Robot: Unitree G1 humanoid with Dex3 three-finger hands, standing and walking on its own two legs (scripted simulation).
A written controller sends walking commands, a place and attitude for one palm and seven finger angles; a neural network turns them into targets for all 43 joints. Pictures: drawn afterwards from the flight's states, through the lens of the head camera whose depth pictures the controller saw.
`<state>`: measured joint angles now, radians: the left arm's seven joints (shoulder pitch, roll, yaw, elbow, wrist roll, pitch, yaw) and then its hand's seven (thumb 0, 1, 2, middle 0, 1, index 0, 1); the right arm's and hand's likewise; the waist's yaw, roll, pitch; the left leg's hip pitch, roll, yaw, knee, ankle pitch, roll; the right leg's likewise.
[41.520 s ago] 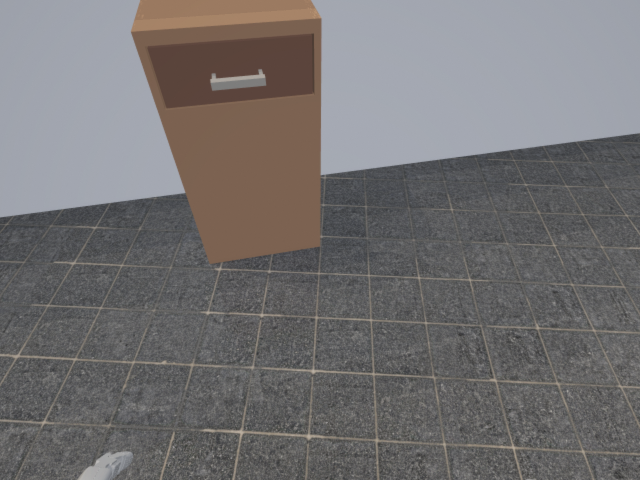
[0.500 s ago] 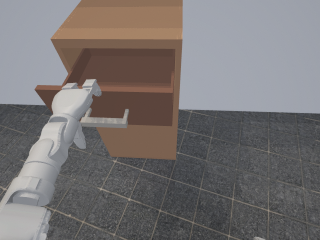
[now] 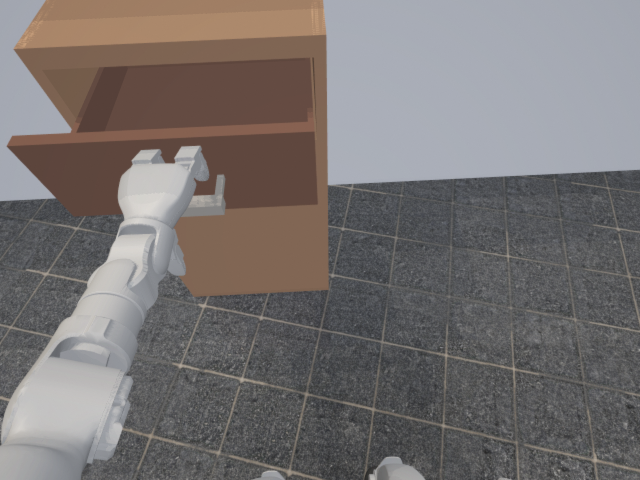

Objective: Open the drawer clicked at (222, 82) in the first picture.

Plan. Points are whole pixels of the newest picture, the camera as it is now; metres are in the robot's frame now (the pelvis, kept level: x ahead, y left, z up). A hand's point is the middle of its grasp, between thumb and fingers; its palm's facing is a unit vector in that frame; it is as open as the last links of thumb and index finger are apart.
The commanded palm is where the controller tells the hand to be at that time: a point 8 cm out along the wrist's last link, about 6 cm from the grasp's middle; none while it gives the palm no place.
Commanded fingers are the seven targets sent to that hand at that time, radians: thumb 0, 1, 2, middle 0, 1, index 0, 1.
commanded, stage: move the hooked fingers above the handle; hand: left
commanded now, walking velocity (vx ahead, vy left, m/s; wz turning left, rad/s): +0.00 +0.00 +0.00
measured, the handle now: (177, 195) +0.50 +0.20 +0.02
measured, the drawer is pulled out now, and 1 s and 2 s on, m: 0.16 0.12 0.12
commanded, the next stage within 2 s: lower the fingers behind the handle in 1.36 s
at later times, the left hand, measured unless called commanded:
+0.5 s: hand (188, 208) +0.49 +0.19 +0.00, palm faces -0.03 -0.05 -1.00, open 13.8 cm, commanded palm +0.49 +0.20 +0.07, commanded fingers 0.00 -0.50 0.30 -0.30 -1.20 -0.30 -1.20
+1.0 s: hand (179, 201) +0.50 +0.20 +0.01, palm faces -0.07 -0.04 -1.00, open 13.8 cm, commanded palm +0.49 +0.20 +0.07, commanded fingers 0.00 -0.50 0.30 -0.30 -1.20 -0.30 -1.20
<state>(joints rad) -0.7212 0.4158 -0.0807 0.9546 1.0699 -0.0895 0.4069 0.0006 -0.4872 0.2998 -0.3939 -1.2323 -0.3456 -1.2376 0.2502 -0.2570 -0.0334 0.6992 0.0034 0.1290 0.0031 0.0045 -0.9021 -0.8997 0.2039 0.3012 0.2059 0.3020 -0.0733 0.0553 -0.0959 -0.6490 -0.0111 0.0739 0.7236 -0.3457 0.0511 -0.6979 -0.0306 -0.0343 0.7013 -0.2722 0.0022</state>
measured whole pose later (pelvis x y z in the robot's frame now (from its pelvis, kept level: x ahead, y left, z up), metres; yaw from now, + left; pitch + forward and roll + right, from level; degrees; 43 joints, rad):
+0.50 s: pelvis +0.02 +0.00 -0.01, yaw +0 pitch +20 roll -1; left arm -0.77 0.45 -0.04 1.00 1.10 -0.14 0.39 0.00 -0.49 0.30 -0.38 -1.21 -0.32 -1.20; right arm 0.34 -0.28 -0.07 0.72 -0.03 0.14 0.00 0.00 -0.90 -0.90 0.20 0.30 0.21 0.30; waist -0.11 0.05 -0.12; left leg -0.76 0.01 0.06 0.81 -0.40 0.04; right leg -0.80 -0.02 -0.05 0.76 -0.32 0.00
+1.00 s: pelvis +0.02 +0.00 -0.01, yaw +0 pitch +19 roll -1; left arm -0.80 0.48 -0.04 1.05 1.09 -0.13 0.33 0.00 -0.49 0.30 -0.34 -1.20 -0.33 -1.20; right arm 0.32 -0.28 -0.04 0.67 -0.01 0.14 -0.01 0.00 -0.90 -0.90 0.21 0.30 0.21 0.30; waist -0.11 0.04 -0.12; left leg -0.72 0.01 0.07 0.77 -0.39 0.05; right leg -0.76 -0.01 -0.04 0.72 -0.30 0.00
